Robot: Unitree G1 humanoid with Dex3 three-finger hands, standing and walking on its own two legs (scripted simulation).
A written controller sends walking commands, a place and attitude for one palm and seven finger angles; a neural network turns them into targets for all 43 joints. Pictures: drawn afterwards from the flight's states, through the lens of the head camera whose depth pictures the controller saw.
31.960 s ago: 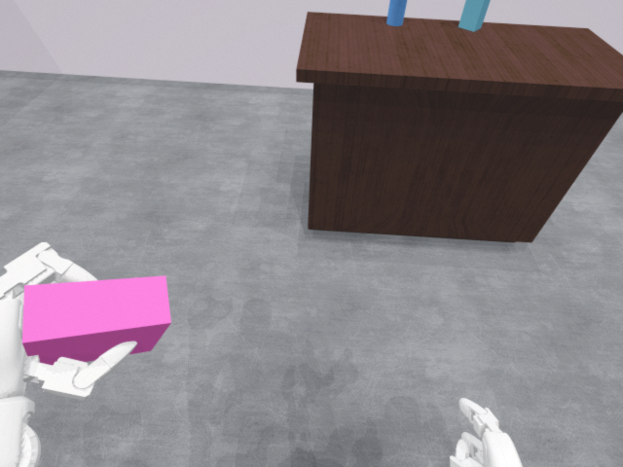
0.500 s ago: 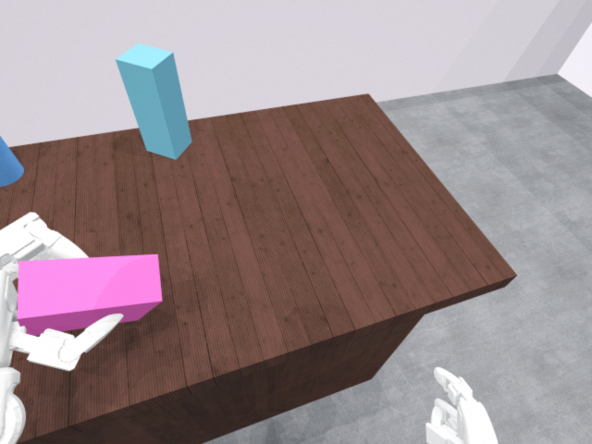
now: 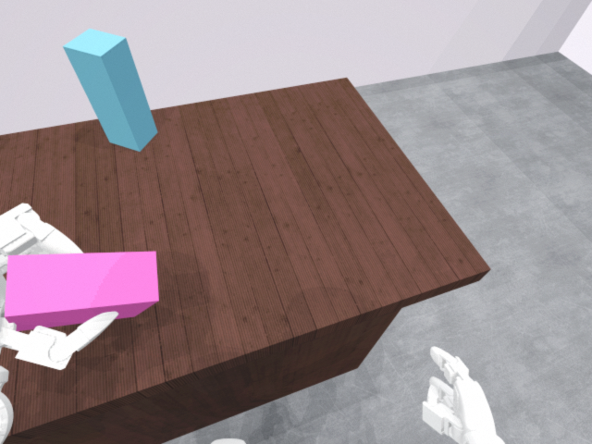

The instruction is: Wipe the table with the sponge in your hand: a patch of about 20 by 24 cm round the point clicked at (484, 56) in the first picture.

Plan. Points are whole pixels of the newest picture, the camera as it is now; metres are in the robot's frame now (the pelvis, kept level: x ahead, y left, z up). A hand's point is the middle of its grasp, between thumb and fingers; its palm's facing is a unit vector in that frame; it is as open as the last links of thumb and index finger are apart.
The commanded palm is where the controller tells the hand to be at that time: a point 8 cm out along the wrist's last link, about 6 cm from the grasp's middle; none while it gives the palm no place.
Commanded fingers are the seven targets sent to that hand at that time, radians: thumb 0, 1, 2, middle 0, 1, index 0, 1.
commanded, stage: shuffle to correct the standing spot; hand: left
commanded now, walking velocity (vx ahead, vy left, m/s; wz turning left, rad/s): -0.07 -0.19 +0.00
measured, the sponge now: (103, 290) +0.23 +0.22 +0.14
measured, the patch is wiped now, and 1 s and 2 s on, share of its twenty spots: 0.00 0.00 0.00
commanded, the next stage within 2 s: none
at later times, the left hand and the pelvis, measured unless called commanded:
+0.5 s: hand (68, 315) +0.20 +0.22 +0.17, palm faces +0.28 -0.83 -0.48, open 9.1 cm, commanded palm +0.14 +0.26 +0.18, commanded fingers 0.00 0.10 1.30 -1.20 -1.60 -1.20 -1.60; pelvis -0.03 -0.01 -0.01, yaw -1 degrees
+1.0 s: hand (68, 308) +0.20 +0.23 +0.16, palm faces +0.32 -0.86 -0.40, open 9.1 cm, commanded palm +0.15 +0.27 +0.18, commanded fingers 0.00 0.10 1.30 -1.20 -1.60 -1.20 -1.60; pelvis -0.01 -0.01 -0.01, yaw +1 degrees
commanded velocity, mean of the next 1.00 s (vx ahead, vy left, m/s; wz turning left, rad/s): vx -0.12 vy -0.19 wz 0.00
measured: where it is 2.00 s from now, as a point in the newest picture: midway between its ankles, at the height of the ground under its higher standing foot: outside the picture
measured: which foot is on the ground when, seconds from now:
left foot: down 0.00-1.00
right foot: down 0.00-1.00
